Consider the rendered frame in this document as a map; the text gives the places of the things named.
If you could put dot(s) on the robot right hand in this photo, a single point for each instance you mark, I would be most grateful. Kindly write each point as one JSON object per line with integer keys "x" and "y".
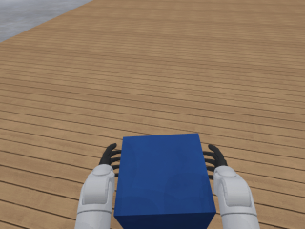
{"x": 217, "y": 161}

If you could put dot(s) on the carton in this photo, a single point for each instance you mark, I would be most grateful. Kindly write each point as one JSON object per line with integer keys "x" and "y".
{"x": 163, "y": 183}

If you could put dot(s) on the right robot forearm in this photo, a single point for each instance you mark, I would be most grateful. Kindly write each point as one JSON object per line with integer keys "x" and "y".
{"x": 235, "y": 199}

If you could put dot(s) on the robot left hand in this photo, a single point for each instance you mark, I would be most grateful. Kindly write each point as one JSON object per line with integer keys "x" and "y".
{"x": 106, "y": 157}

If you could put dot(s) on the left robot forearm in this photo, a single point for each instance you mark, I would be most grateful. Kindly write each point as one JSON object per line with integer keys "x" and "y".
{"x": 95, "y": 202}

